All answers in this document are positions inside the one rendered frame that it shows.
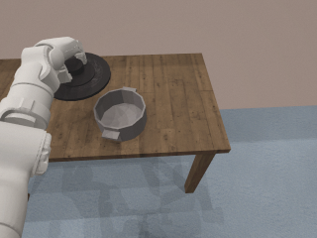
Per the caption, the left robot upper arm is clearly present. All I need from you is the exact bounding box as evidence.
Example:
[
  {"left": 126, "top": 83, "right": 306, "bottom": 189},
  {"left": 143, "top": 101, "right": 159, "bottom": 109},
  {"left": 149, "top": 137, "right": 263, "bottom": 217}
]
[{"left": 0, "top": 121, "right": 52, "bottom": 238}]

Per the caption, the pot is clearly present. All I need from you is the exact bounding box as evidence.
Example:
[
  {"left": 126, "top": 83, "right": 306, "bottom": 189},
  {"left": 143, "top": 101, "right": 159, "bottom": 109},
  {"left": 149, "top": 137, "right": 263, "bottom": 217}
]
[{"left": 93, "top": 86, "right": 147, "bottom": 142}]

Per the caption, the table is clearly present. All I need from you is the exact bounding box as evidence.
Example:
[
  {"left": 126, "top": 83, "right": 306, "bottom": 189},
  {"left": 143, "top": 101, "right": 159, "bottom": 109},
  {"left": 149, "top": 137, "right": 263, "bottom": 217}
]
[{"left": 0, "top": 53, "right": 231, "bottom": 201}]

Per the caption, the lid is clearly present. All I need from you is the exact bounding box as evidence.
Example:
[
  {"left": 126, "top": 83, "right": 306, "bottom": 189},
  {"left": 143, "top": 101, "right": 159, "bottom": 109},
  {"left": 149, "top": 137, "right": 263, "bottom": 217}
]
[{"left": 53, "top": 53, "right": 111, "bottom": 101}]

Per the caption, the left robot forearm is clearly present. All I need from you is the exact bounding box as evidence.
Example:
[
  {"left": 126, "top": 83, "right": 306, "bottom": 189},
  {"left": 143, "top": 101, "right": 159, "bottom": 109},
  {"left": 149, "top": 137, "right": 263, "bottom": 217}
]
[{"left": 0, "top": 42, "right": 64, "bottom": 131}]

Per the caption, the knob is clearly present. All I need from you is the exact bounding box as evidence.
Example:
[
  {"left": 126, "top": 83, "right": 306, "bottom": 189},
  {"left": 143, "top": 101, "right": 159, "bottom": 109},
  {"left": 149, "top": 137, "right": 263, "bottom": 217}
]
[{"left": 64, "top": 58, "right": 85, "bottom": 76}]

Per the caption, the robot left hand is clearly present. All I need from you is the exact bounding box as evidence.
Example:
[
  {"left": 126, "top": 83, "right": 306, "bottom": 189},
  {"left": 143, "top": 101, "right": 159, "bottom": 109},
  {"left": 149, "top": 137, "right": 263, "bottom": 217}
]
[{"left": 37, "top": 37, "right": 87, "bottom": 84}]

